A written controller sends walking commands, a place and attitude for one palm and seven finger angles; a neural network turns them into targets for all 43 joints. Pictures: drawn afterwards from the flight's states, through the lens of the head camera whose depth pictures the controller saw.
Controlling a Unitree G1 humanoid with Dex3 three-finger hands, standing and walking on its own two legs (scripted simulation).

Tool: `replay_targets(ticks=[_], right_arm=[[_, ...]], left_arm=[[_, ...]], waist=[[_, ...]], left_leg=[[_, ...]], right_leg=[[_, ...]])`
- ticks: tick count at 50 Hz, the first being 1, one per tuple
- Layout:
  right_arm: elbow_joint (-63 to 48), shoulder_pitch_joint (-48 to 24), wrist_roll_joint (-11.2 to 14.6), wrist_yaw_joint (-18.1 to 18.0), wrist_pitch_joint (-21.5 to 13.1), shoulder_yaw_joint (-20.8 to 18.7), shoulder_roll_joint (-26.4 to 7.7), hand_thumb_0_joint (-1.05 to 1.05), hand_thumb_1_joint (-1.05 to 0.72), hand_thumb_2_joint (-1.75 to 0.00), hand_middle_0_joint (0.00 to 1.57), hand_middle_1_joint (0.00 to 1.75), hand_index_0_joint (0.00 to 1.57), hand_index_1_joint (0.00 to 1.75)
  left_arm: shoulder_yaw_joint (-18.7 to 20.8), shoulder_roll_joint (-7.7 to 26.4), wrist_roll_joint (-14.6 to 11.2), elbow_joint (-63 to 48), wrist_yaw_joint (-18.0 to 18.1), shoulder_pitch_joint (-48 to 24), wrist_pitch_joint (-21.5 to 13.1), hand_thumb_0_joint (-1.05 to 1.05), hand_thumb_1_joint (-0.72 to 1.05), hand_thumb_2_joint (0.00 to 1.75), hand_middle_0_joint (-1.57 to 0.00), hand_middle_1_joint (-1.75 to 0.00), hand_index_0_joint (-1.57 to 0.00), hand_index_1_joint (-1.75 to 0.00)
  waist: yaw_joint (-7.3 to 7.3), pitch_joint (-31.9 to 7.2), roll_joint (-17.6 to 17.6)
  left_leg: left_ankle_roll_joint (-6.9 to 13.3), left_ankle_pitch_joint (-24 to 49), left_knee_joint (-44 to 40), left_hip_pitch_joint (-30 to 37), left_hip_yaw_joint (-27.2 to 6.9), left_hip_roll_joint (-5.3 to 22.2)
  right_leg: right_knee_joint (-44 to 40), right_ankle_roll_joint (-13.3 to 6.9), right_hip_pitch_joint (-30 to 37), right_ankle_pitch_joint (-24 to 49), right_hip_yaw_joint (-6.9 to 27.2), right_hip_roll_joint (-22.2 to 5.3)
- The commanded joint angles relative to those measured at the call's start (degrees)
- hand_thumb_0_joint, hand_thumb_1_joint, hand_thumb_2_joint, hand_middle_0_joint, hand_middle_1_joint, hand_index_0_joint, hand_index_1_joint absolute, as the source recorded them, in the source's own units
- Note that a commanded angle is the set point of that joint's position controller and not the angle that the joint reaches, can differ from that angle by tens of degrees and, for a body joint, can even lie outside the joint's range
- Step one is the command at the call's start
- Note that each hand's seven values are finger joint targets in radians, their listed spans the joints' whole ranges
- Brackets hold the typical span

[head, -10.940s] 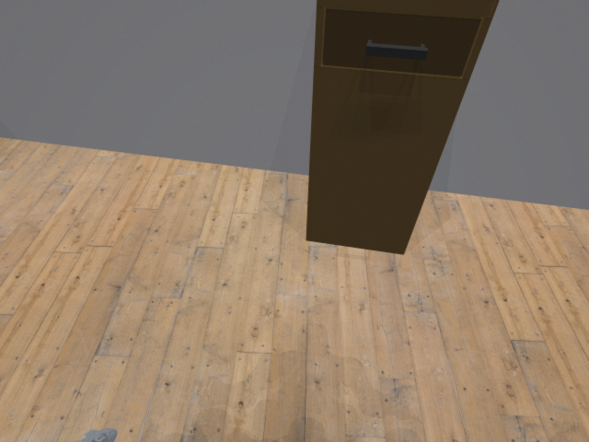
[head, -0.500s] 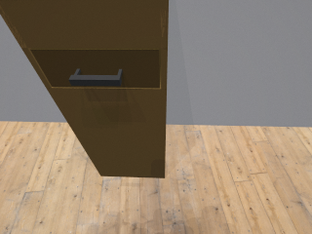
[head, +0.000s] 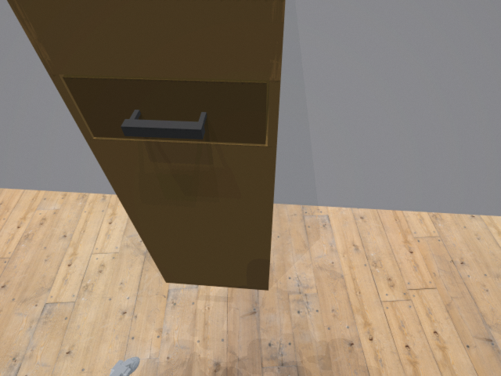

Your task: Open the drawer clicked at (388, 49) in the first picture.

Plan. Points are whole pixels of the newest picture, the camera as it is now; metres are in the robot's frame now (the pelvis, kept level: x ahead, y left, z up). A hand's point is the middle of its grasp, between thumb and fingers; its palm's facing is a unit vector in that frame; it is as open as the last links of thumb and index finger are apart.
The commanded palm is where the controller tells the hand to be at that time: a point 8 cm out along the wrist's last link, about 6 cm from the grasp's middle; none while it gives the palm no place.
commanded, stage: raise the hand with hooked fingers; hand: left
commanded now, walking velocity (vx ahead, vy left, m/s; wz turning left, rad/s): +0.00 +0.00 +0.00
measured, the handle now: (166, 122) +0.53 +0.22 +0.11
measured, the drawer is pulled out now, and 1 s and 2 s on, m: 0.00 0.00 0.00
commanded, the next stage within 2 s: move the hooked fingers above the handle in 1.80 s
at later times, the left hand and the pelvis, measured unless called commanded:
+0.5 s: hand (101, 329) +0.17 +0.24 +0.02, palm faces +0.14 -0.08 -0.99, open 9.6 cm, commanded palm +0.15 +0.23 +0.08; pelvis -0.04 +0.00 -0.03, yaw +1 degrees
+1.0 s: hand (71, 254) +0.23 +0.26 +0.13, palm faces +0.15 -0.06 -0.99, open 12.5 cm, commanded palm +0.20 +0.25 +0.19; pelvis -0.04 +0.02 +0.01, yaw +1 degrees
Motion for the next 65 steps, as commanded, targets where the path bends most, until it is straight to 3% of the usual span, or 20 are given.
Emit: replay_targets(ticks=[1, 2, 3, 4, 6, 8, 10, 14, 17, 19, 22, 23, 27, 33, 38, 42, 55, 61, 64, 65], right_arm=[[-17.4, -10.5, -2.2, -0.2, -8.2, -2.5, -9.6, 0.00, -0.90, -0.90, 0.20, 0.30, 0.20, 0.30], [-20.1, -11.0, -3.3, 0.4, -6.9, -2.9, -9.1, 0.00, -0.90, -0.90, 0.20, 0.30, 0.20, 0.30], [-23.3, -12.2, -3.5, 1.5, -5.6, -3.6, -9.2, 0.00, -0.90, -0.90, 0.20, 0.30, 0.20, 0.30], [-25.1, -13.0, -4.2, 2.6, -3.5, -3.8, -9.0, 0.00, -0.90, -0.90, 0.20, 0.30, 0.20, 0.30], [-28.7, -16.1, -5.2, 5.1, 1.6, -3.9, -9.3, 0.00, -0.90, -0.90, 0.20, 0.30, 0.20, 0.30], [-31.6, -18.4, -5.0, 6.9, 5.5, -3.6, -9.5, 0.00, -0.90, -0.90, 0.20, 0.30, 0.20, 0.30], [-34.0, -19.3, -5.1, 7.7, 7.9, -3.3, -8.7, 0.00, -0.90, -0.90, 0.20, 0.30, 0.20, 0.30], [-35.9, -19.4, -6.4, 7.7, 10.5, -3.2, -7.7, 0.00, -0.90, -0.90, 0.20, 0.30, 0.20, 0.30], [-35.5, -18.8, -6.6, 6.7, 10.4, -3.4, -7.2, 0.00, -0.90, -0.90, 0.20, 0.30, 0.20, 0.30], [-34.7, -19.0, -6.8, 6.0, 10.1, -3.1, -7.3, 0.00, -0.90, -0.90, 0.20, 0.30, 0.20, 0.30], [-33.8, -20.4, -6.4, 5.5, 10.3, -2.2, -7.0, 0.00, -0.90, -0.90, 0.20, 0.30, 0.20, 0.30], [-33.6, -20.9, -6.1, 5.4, 10.5, -1.8, -7.0, 0.00, -0.90, -0.90, 0.20, 0.30, 0.20, 0.30], [-32.6, -21.9, -4.9, 4.5, 11.4, -0.6, -7.0, 0.00, -0.90, -0.90, 0.20, 0.30, 0.20, 0.30], [-31.9, -21.8, -4.2, 4.0, 11.1, -0.1, -7.6, 0.00, -0.90, -0.90, 0.20, 0.30, 0.20, 0.30], [-30.6, -21.1, -3.5, 3.7, 10.0, -0.8, -7.7, 0.00, -0.90, -0.90, 0.20, 0.30, 0.20, 0.30], [-29.4, -21.0, -2.9, 3.5, 9.7, -1.3, -8.4, 0.00, -0.90, -0.90, 0.20, 0.30, 0.20, 0.30], [-28.8, -23.0, -1.5, 3.8, 11.4, -0.4, -9.6, 0.00, -0.90, -0.90, 0.20, 0.30, 0.20, 0.30], [-29.1, -22.8, -1.2, 4.1, 11.9, 0.0, -10.3, 0.00, -0.90, -0.90, 0.20, 0.30, 0.20, 0.30], [-29.2, -22.8, -1.2, 4.5, 11.6, 0.3, -10.3, 0.00, -0.90, -0.90, 0.20, 0.30, 0.20, 0.30], [-29.2, -22.6, -1.1, 4.5, 11.6, 0.1, -10.5, 0.00, -0.90, -0.90, 0.20, 0.30, 0.20, 0.30]], left_arm=[[0.1, 8.7, 17.2, -32.1, 7.5, -5.3, -2.5, 0.00, 0.76, 0.84, -0.21, -0.39, -0.21, -0.39], [-1.4, 6.8, 23.0, -30.5, 8.6, 0.7, -2.2, 0.00, 0.74, 0.83, -0.21, -0.40, -0.21, -0.40], [-1.0, 6.9, 28.4, -29.8, 9.6, 7.0, -2.0, 0.00, 0.71, 0.82, -0.21, -0.42, -0.21, -0.42], [-1.8, 6.0, 34.1, -27.5, 10.8, 12.6, -2.2, 0.00, 0.69, 0.81, -0.22, -0.43, -0.22, -0.43], [-2.8, 4.9, 42.1, -26.5, 12.5, 17.5, -3.3, 0.00, 0.64, 0.79, -0.22, -0.47, -0.22, -0.47], [-0.1, 8.4, 47.3, -30.2, 13.6, 13.6, -5.4, 0.00, 0.60, 0.77, -0.22, -0.50, -0.22, -0.50], [3.9, 12.5, 51.6, -35.3, 15.6, 9.9, -6.8, 0.00, 0.55, 0.75, -0.22, -0.53, -0.22, -0.53], [6.0, 17.2, 56.8, -44.7, 19.5, -7.0, -6.7, 0.00, 0.46, 0.71, -0.23, -0.58, -0.23, -0.58], [6.7, 18.6, 54.4, -49.0, 20.4, -16.4, -7.3, 0.00, 0.39, 0.68, -0.24, -0.63, -0.24, -0.63], [5.6, 18.1, 52.6, -49.4, 19.8, -19.6, -7.2, 0.00, 0.34, 0.66, -0.24, -0.66, -0.24, -0.66], [4.3, 17.6, 50.8, -46.3, 16.5, -17.5, -4.6, 0.00, 0.27, 0.63, -0.25, -0.70, -0.25, -0.70], [3.7, 17.0, 50.0, -45.4, 14.9, -17.7, -3.3, 0.00, 0.25, 0.62, -0.25, -0.72, -0.25, -0.72], [3.9, 18.7, 48.7, -43.6, 7.7, -16.2, 0.0, 0.00, 0.15, 0.58, -0.25, -0.78, -0.25, -0.78], [8.9, 23.4, 47.0, -46.3, 2.8, -18.4, -2.2, 0.00, 0.01, 0.52, -0.26, -0.87, -0.26, -0.87], [10.2, 24.5, 45.3, -47.4, 3.0, -25.4, -5.0, 0.00, -0.10, 0.47, -0.27, -0.94, -0.27, -0.94], [9.9, 25.7, 44.5, -46.7, 2.1, -31.1, -4.7, 0.00, -0.20, 0.43, -0.28, -1.00, -0.28, -1.00], [11.3, 32.3, 40.8, -44.0, -9.3, -46.9, -1.6, 0.00, -0.50, 0.30, -0.30, -1.20, -0.30, -1.20], [13.0, 36.1, 39.6, -41.3, -13.9, -54.4, -0.9, 0.00, -0.50, 0.30, -0.30, -1.20, -0.30, -1.20], [13.3, 37.4, 38.7, -42.5, -15.8, -59.2, -1.2, 0.00, -0.50, 0.30, -0.30, -1.20, -0.30, -1.20], [13.7, 37.8, 38.3, -41.3, -16.4, -59.4, -1.2, 0.00, -0.50, 0.30, -0.30, -1.20, -0.30, -1.20]], waist=[[-3.06, -7.5, -3.7], [-1.51, -7.2, -9.0], [0.95, -8.4, -8.3], [2.31, -8.9, -11.1], [4.03, -3.8, -14.1], [4.91, -5.0, -13.7], [5.73, -11.0, -9.2], [3.15, -14.6, -3.1], [0.53, -18.4, 1.1], [-0.90, -17.1, 1.5], [0.12, -15.4, 2.8], [0.03, -15.2, 1.1], [2.61, -11.7, -1.8], [4.43, -10.8, -1.1], [3.81, -10.7, -0.5], [3.58, -11.5, 0.6], [3.37, -11.0, 2.1], [3.35, -12.7, 0.8], [3.11, -14.9, 2.8], [3.05, -14.3, 1.3]], left_leg=[[3.3, 23.1, 1.7, -7.1, -3.1, -2.3], [3.3, 19.3, 2.7, -10.2, -3.0, -3.0], [2.9, 18.3, 3.2, -12.0, -2.7, -3.7], [2.4, 16.2, 4.1, -14.5, -2.1, -4.0], [2.1, 10.3, 4.9, -20.0, -1.2, -4.3], [2.2, 7.8, 6.1, -21.7, -0.8, -4.7], [2.6, 7.9, 7.6, -20.2, -0.1, -5.3], [3.1, 5.4, 11.5, -15.2, -1.2, -6.1], [3.5, 6.4, 13.7, -9.5, -2.0, -5.6], [3.7, 6.4, 13.9, -8.3, -2.5, -5.3], [3.4, 8.7, 10.5, -9.5, -2.2, -4.6], [3.4, 9.1, 9.3, -10.0, -2.4, -4.4], [3.3, 9.1, 2.9, -11.1, -1.7, -3.6], [3.1, 10.9, -2.7, -8.8, -1.5, -3.0], [3.2, 11.4, -5.2, -5.8, -1.8, -3.3], [3.1, 13.6, -6.9, -3.4, -1.9, -3.7], [2.8, 18.3, -11.1, -0.3, -1.9, -3.8], [2.8, 19.1, -11.1, -0.5, -1.8, -4.0], [2.7, 20.5, -10.5, 0.3, -2.1, -4.2], [2.7, 21.0, -10.4, 0.0, -2.2, -4.2]], right_leg=[[-1.0, -1.9, -5.8, 11.9, -0.9, 2.0], [-0.9, -1.8, -7.1, 8.1, -0.5, 2.3], [-0.4, -2.3, -5.7, 5.9, 0.9, 2.6], [0.7, -2.6, -6.2, 3.8, 1.1, 3.0], [0.6, -3.3, -8.3, 1.4, 3.4, 2.9], [1.7, -3.8, -7.8, 1.0, 5.3, 2.8], [3.7, -3.8, -6.2, 2.5, 5.6, 2.6], [3.4, -3.7, -13.8, -3.3, 9.1, 2.4], [3.7, -3.3, -15.9, -2.1, 7.7, 2.0], [3.2, -2.9, -16.5, -1.5, 6.4, 2.0], [3.1, -2.6, -11.0, 3.3, 2.6, 2.1], [2.6, -2.5, -8.9, 4.4, 2.3, 2.1], [-0.6, -2.0, -0.5, 6.6, 1.1, 1.7], [-4.6, -1.9, 6.5, 6.8, 1.2, 1.4], [-7.2, -1.6, 7.8, 6.3, 0.8, 1.3], [-8.2, -1.6, 9.3, 8.9, 0.2, 1.3], [-11.6, -1.3, 14.9, 13.5, -0.4, 1.6], [-11.8, -1.2, 15.7, 14.4, -0.4, 1.6], [-11.5, -1.3, 16.3, 15.5, -0.4, 1.4], [-11.4, -1.3, 15.8, 16.1, -0.6, 1.5]])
